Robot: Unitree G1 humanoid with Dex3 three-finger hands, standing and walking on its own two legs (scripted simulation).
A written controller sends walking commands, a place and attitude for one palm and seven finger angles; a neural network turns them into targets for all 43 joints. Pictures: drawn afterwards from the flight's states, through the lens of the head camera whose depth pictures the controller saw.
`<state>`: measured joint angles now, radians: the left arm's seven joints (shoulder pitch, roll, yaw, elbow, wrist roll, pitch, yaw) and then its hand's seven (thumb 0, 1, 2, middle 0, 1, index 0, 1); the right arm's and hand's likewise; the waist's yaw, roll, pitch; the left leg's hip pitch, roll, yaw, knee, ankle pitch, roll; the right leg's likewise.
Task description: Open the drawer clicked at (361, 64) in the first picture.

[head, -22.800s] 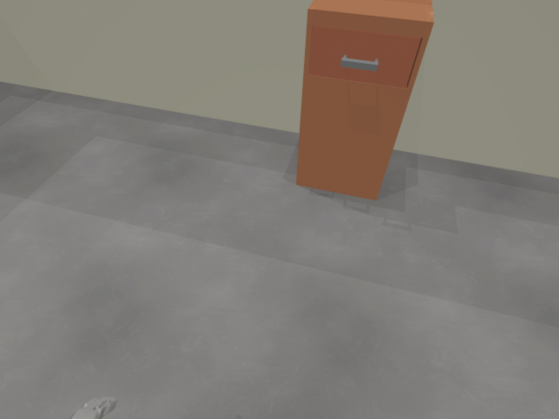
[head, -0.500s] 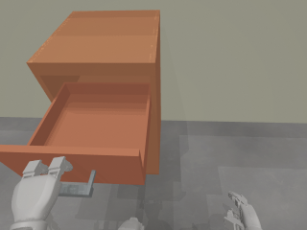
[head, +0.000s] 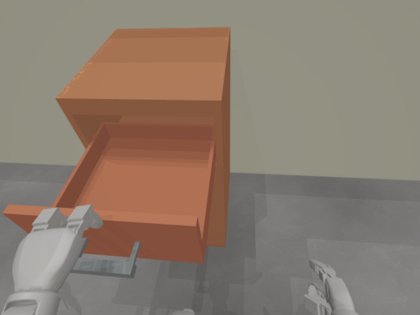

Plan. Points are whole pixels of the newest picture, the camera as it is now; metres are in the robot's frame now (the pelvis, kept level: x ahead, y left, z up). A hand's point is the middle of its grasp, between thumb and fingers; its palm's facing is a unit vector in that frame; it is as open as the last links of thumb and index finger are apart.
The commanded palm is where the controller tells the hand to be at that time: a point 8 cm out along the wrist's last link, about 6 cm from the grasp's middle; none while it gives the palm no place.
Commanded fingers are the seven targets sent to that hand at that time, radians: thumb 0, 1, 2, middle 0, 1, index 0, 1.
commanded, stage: lift the hand off the handle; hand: left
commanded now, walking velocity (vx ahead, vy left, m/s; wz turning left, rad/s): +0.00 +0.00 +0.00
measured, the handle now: (105, 256) +0.22 +0.25 -0.03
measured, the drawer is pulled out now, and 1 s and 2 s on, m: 0.30 0.30 0.30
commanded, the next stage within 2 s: draw the hand back to the body in 0.48 s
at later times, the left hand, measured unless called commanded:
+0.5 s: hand (57, 238) +0.19 +0.25 +0.13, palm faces +0.10 -0.08 -0.99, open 13.9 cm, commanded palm +0.16 +0.25 +0.18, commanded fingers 0.00 -0.50 0.30 -0.30 -1.20 -0.30 -1.20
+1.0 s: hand (45, 247) +0.17 +0.26 +0.13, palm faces +0.06 -0.09 -0.99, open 13.9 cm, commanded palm +0.15 +0.26 +0.19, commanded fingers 0.00 -0.50 0.30 -0.30 -1.20 -0.30 -1.20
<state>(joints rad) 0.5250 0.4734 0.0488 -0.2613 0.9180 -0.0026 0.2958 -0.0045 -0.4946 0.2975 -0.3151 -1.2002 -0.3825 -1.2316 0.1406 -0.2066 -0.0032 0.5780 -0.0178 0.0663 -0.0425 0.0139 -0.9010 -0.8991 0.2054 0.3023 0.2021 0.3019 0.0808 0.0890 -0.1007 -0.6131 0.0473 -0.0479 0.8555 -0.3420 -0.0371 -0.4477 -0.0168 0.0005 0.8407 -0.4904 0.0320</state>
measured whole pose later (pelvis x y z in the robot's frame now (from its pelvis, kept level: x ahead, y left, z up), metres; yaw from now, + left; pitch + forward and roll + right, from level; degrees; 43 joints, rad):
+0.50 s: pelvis +0.01 +0.01 +0.02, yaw +0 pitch +2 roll -1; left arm 0.57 0.52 0.10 -0.48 0.84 0.02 0.15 0.00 -0.50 0.30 -0.31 -1.20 -0.32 -1.20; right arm 0.13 -0.24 0.00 0.54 0.00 0.06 -0.02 0.01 -0.90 -0.90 0.20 0.30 0.20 0.30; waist 0.10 0.10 -0.07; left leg -0.45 0.04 -0.03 0.70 -0.29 -0.03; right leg -0.28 -0.03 0.01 0.66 -0.42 0.04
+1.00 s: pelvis +0.01 +0.00 +0.02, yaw +0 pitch +1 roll -1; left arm 0.60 0.53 0.15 -0.47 0.80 0.01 0.11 0.00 -0.49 0.30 -0.31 -1.20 -0.32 -1.20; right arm 0.15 -0.24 0.00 0.55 0.01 0.06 -0.02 0.01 -0.90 -0.90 0.20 0.30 0.20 0.30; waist 0.10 0.11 -0.06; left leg -0.42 0.04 -0.03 0.66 -0.27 -0.03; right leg -0.25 -0.03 0.00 0.63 -0.40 0.04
